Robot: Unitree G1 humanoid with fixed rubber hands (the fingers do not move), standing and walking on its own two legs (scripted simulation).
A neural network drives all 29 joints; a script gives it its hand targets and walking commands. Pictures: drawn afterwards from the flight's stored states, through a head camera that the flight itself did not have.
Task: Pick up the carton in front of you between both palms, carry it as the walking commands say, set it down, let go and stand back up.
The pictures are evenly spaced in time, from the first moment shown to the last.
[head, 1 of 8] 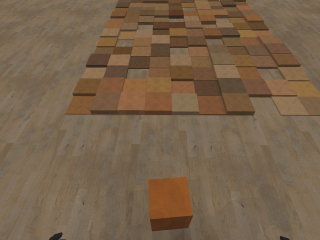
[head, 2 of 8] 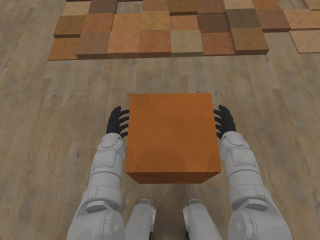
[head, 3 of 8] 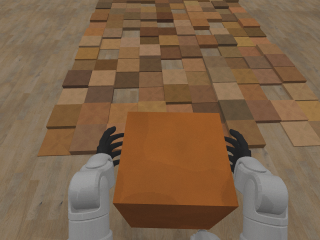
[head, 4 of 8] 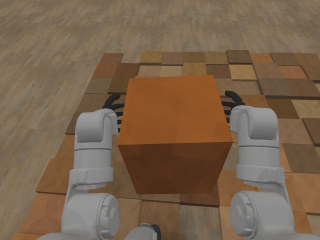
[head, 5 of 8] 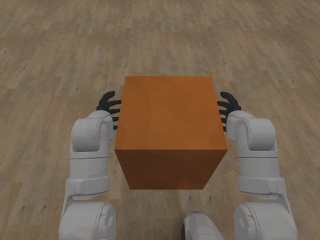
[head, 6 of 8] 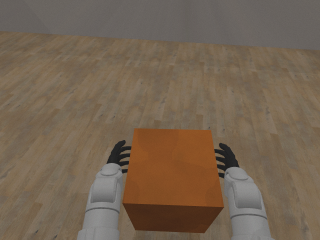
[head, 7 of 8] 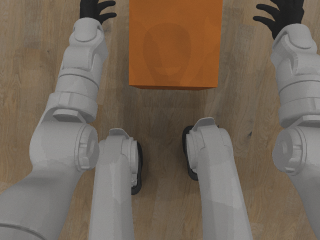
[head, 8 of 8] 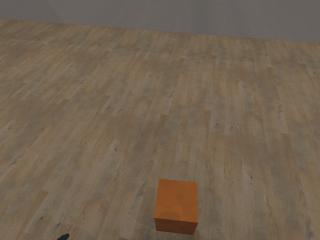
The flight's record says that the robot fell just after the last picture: no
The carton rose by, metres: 0.80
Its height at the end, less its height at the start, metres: +0.00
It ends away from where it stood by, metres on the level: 6.69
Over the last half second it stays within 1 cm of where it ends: yes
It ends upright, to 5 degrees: yes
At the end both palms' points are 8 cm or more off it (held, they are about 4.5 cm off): yes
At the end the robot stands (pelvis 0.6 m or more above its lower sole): yes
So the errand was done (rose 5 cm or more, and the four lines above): yes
